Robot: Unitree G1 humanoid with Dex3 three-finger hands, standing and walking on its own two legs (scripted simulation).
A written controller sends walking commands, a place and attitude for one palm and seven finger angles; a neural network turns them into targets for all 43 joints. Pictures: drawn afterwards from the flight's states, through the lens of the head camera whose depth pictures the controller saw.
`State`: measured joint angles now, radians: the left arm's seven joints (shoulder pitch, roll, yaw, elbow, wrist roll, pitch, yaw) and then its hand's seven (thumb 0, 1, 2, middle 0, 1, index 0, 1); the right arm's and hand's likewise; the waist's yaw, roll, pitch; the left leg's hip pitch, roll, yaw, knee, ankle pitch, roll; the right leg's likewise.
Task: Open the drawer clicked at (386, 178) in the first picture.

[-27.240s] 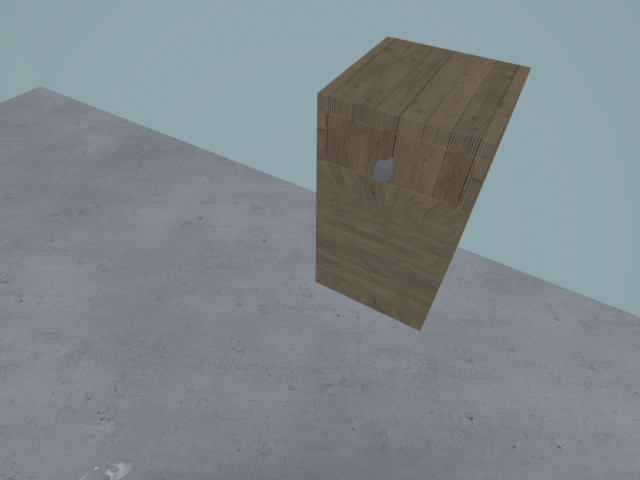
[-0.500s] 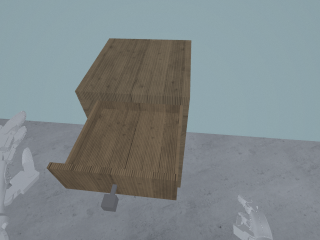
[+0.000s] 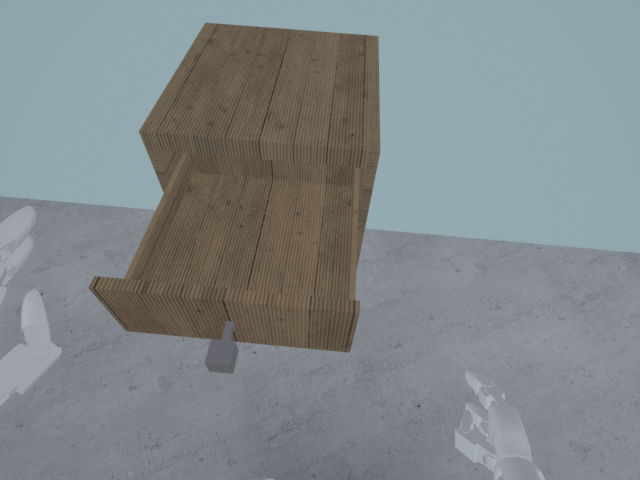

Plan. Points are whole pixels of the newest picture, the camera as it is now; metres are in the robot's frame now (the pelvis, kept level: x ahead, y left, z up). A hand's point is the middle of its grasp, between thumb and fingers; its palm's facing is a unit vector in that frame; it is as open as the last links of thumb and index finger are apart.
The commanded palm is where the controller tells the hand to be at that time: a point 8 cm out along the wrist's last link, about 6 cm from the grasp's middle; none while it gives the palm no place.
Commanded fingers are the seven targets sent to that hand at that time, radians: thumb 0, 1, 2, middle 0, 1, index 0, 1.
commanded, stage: step back with the hand held close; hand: left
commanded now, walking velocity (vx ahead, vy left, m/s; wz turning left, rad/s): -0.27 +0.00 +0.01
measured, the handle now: (225, 344) +0.31 +0.16 -0.10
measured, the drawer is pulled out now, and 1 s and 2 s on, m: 0.30 0.30 0.30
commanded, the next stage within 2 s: stop stepping back and stand still in 0.72 s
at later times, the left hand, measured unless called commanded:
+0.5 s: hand (53, 444) +0.13 +0.20 +0.17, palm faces +0.28 -0.81 -0.51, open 7.4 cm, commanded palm +0.06 +0.25 +0.18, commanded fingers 0.00 0.90 0.90 -0.20 -0.30 -0.20 -0.30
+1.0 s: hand out of the picture -0.02 +0.16 +0.17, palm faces +0.36 -0.81 -0.47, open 7.4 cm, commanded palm -0.08 +0.21 +0.18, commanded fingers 0.00 0.90 0.90 -0.20 -0.30 -0.20 -0.30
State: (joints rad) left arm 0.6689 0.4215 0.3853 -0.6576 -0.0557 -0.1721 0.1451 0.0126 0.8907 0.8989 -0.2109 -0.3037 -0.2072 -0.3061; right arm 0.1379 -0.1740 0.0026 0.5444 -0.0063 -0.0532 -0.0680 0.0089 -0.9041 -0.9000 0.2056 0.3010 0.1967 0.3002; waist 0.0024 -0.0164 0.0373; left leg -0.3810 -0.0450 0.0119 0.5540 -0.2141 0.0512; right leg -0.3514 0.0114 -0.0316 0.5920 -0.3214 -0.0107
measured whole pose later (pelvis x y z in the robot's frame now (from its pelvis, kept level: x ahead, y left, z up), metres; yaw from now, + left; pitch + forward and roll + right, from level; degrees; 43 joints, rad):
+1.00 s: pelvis -0.21 -0.07 -0.01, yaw +1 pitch +1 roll +0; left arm 0.68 0.41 0.39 -0.69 -0.05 -0.19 0.16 0.01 0.89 0.90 -0.21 -0.30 -0.21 -0.31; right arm 0.19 -0.15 0.00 0.59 0.01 -0.10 -0.03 0.01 -0.90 -0.90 0.21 0.30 0.20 0.30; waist 0.00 -0.04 0.04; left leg -0.39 0.06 -0.01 0.63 -0.26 -0.04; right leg -0.34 0.03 -0.05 0.62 -0.30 -0.01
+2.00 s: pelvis -0.23 -0.09 +0.01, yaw +5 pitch -1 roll +0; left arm 0.28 0.20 0.03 0.87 0.01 0.03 0.02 -0.03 0.99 0.90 -0.21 -0.30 -0.20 -0.30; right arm 0.26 -0.15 0.00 0.94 -0.02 0.02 -0.02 0.00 -0.91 -0.90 0.20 0.30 0.20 0.30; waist 0.00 -0.05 0.10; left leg -0.23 0.02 -0.02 0.52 -0.27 -0.01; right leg -0.23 0.04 -0.02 0.50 -0.26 -0.04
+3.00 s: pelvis -0.24 -0.06 +0.01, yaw +3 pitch -2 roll +0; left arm 0.29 0.14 0.01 1.14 0.01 0.00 0.03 0.00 0.91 0.90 -0.20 -0.30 -0.19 -0.30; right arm 0.31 -0.11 -0.01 1.12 -0.01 0.00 -0.04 0.00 -0.91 -0.90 0.20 0.30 0.19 0.30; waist -0.01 0.00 0.07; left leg -0.16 -0.01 0.03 0.41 -0.22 0.02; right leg -0.17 0.02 0.03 0.41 -0.21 -0.01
